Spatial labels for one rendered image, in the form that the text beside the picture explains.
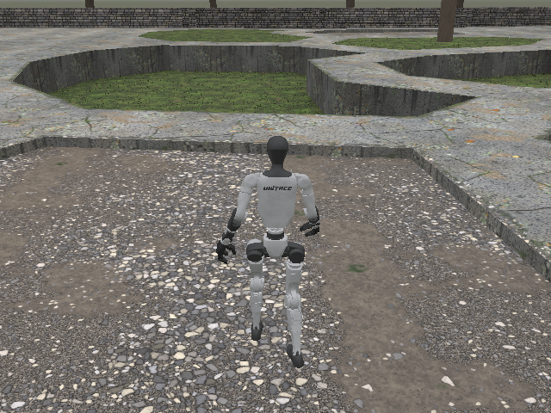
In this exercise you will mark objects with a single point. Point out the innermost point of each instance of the robot right thigh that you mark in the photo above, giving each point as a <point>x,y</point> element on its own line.
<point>295,258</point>

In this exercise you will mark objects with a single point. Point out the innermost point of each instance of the robot right forearm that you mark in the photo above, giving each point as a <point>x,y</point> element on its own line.
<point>314,222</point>

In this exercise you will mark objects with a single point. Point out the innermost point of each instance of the robot left thigh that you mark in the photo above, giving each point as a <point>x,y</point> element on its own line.
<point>254,252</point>

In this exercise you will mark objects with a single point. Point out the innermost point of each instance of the right robot hand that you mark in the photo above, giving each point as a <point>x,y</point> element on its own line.
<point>307,226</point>

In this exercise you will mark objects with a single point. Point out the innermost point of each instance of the left robot hand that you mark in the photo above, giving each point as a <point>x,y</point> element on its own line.
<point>221,250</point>

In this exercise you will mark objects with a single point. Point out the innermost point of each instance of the robot left upper arm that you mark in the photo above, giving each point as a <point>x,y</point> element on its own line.
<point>244,196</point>

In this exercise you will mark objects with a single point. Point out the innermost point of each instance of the robot right upper arm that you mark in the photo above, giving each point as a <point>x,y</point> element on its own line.
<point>304,183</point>

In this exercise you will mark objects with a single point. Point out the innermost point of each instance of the robot thigh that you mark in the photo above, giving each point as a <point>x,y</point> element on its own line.
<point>254,252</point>
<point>295,258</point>

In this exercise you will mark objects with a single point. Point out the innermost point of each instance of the robot left forearm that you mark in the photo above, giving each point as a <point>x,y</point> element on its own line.
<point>231,229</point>

